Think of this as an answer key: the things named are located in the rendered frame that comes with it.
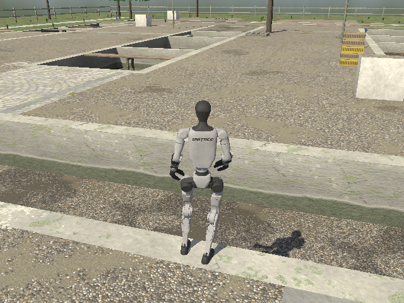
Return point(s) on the right robot forearm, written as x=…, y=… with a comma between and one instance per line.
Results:
x=226, y=163

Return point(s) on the right robot hand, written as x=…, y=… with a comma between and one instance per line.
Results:
x=219, y=163

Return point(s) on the robot right thigh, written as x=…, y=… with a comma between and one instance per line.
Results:
x=216, y=198

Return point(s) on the left robot forearm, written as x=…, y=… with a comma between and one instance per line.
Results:
x=174, y=165

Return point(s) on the left robot upper arm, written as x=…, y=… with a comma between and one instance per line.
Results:
x=179, y=144

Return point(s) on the right robot upper arm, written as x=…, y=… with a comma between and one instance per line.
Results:
x=224, y=141

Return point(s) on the left robot hand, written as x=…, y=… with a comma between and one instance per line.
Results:
x=174, y=176

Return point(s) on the right robot shin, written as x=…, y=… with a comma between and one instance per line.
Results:
x=210, y=234

